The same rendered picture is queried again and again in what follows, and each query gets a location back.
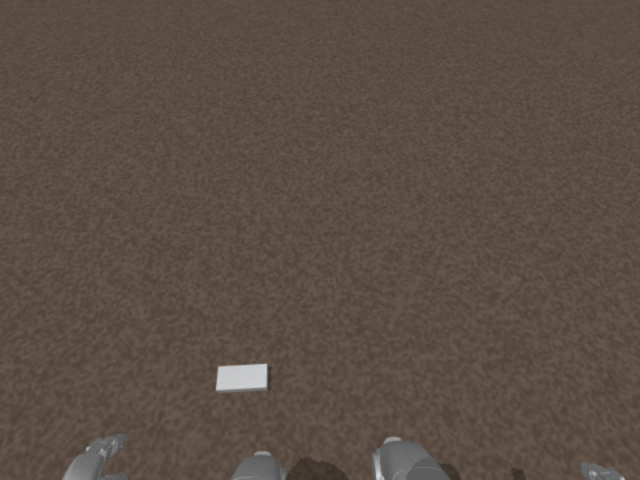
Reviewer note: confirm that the small box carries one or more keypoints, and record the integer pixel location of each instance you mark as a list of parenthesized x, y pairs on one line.
[(241, 378)]

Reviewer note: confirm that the left robot hand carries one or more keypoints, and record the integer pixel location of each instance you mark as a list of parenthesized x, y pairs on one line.
[(89, 466)]

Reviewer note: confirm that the right robot hand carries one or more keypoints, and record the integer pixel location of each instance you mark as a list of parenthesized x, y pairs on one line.
[(595, 472)]

